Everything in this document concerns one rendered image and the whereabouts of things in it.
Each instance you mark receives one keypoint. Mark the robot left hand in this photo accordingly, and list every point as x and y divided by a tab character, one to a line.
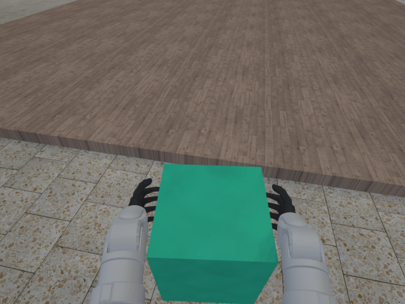
140	193

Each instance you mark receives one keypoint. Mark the robot left forearm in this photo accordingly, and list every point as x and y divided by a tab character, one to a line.
123	260

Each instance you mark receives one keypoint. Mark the carton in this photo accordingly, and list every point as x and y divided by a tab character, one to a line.
212	239

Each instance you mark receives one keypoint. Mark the robot right hand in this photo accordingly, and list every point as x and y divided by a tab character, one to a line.
285	203

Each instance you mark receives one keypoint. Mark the robot right forearm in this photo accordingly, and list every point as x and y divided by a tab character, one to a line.
304	265

